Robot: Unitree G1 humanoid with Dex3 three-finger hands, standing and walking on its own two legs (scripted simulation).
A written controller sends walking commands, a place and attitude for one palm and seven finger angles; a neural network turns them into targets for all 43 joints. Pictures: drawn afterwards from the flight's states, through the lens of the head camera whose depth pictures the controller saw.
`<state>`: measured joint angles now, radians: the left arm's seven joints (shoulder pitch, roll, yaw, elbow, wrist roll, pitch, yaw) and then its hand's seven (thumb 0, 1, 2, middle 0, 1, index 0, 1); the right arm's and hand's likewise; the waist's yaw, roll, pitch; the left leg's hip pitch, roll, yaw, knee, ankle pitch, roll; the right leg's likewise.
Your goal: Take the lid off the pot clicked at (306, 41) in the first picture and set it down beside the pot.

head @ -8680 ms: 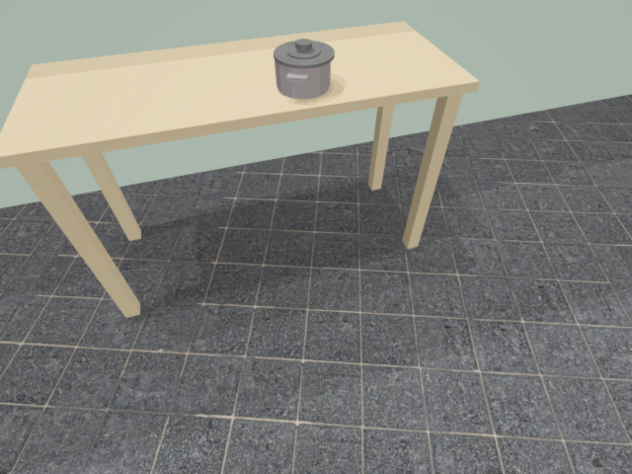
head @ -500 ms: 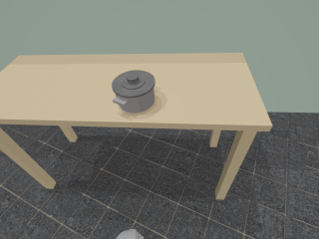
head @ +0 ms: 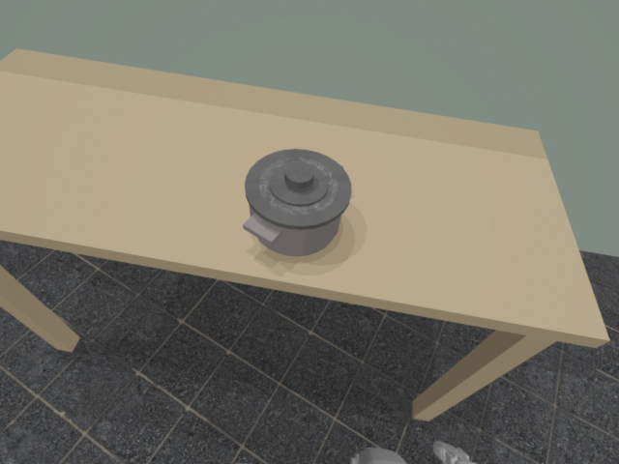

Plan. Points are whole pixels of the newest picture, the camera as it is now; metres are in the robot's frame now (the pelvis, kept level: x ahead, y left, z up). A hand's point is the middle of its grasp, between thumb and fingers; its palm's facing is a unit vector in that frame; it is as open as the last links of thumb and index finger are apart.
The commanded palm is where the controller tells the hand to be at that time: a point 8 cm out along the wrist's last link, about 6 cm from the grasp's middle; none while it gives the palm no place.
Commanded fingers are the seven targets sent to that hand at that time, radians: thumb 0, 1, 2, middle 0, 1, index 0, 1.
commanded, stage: come to a stop and stand still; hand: left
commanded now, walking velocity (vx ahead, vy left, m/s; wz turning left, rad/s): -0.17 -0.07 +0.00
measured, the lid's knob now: (299, 174) +0.48 +0.07 +0.09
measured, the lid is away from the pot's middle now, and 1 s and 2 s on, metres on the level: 0.01 0.01 0.01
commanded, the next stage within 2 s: look again from close up in 1.16 s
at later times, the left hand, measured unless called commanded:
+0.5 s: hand out of the picture +0.03 +0.12 -0.15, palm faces +0.02 -0.96 -0.27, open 7.4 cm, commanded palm none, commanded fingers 0.00 0.90 0.90 -0.20 -0.30 -0.20 -0.30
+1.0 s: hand out of the picture -0.02 +0.19 -0.18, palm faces +0.05 -0.98 -0.22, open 7.4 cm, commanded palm none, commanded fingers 0.00 0.90 0.90 -0.20 -0.30 -0.20 -0.30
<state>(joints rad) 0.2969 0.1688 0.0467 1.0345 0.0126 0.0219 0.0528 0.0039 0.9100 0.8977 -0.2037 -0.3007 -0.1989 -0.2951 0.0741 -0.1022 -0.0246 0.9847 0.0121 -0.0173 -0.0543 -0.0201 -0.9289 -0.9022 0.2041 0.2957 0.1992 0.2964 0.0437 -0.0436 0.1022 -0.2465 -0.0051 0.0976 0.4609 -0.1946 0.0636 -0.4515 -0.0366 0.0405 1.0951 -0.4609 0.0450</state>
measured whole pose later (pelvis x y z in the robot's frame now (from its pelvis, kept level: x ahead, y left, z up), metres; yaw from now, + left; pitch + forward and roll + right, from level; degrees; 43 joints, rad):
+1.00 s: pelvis -0.03 +0.00 +0.00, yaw -1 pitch +0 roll +2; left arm 0.28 0.19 0.03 1.07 0.02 0.03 0.03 0.01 0.91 0.90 -0.20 -0.30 -0.20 -0.30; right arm 0.24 -0.15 -0.02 1.05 -0.01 0.01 -0.04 0.01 -0.94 -0.90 0.20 0.30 0.20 0.30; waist 0.02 -0.04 -0.01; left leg -0.16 -0.06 0.04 0.41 -0.25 0.05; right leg -0.27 -0.04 -0.02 0.66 -0.39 0.02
